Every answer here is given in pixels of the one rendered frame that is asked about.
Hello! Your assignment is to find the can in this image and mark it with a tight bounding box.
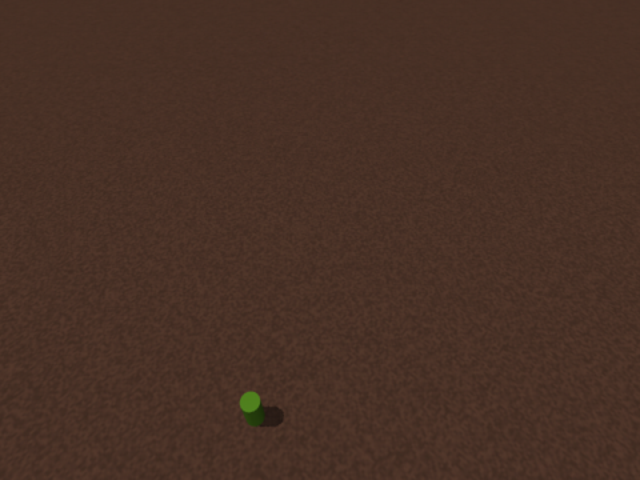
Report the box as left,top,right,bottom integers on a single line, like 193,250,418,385
240,391,265,427

